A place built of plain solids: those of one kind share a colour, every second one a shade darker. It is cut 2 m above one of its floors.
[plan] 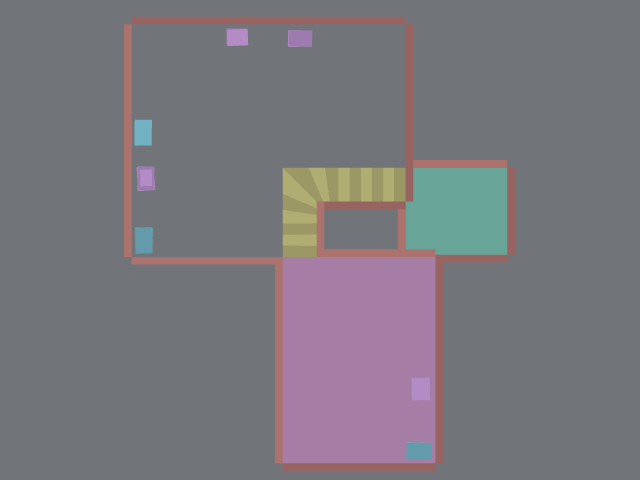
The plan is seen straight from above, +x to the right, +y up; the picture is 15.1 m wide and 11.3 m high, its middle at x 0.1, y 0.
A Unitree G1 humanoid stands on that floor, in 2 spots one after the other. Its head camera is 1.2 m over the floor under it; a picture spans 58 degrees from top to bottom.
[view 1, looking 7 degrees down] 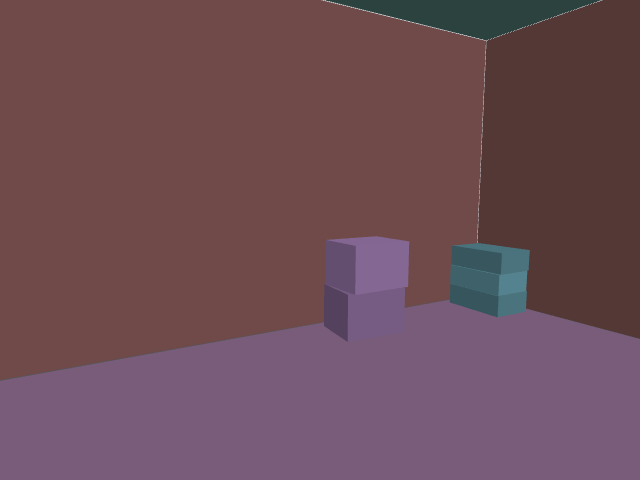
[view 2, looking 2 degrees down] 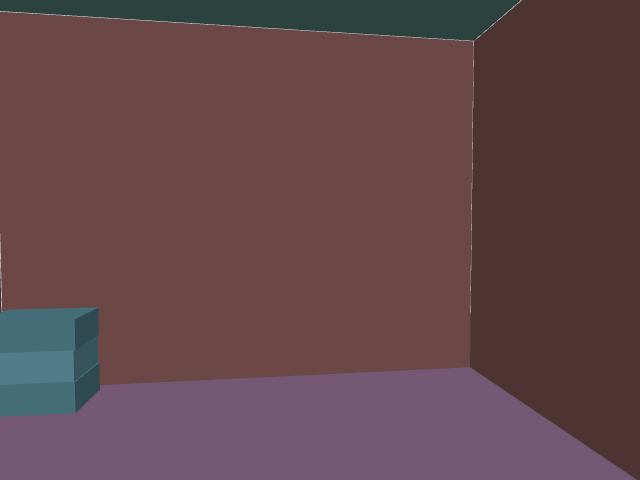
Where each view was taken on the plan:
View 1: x -0.40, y -1.40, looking -30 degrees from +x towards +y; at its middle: wall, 3.75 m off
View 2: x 0.98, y -1.86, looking -98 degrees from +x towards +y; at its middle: wall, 3.44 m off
